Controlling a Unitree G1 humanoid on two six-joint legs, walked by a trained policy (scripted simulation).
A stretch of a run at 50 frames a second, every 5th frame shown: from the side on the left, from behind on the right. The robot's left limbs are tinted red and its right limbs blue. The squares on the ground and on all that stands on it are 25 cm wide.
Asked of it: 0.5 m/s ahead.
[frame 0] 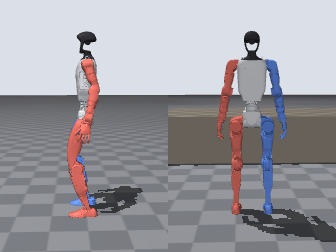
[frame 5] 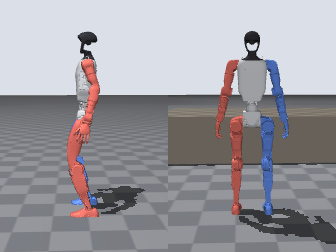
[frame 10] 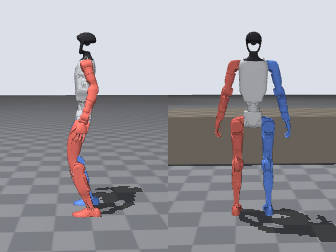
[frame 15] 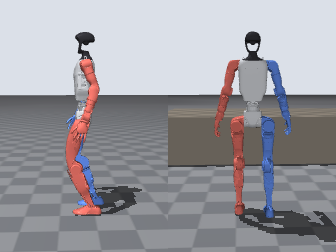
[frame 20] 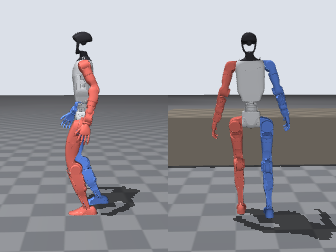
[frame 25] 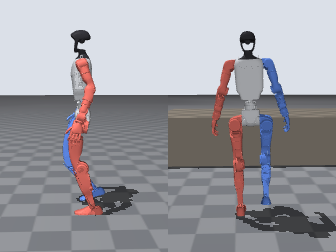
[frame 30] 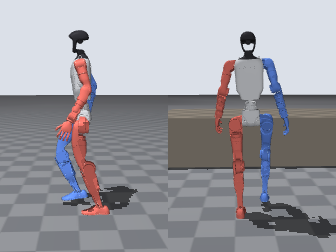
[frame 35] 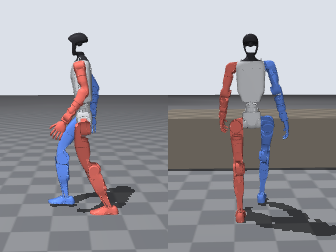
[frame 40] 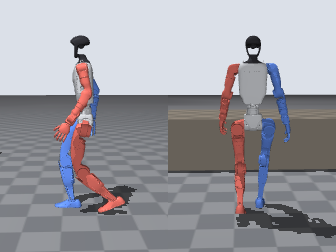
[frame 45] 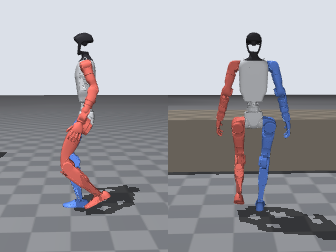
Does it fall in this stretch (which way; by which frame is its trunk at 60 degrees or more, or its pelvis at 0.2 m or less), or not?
no
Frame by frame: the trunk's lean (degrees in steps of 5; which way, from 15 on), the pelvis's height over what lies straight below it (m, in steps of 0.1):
0: 0, 0.8
5: 5, 0.8
10: 5, 0.8
15: 0, 0.8
20: 0, 0.8
25: 5, 0.8
30: 5, 0.8
35: 5, 0.8
40: 5, 0.7
45: 5, 0.8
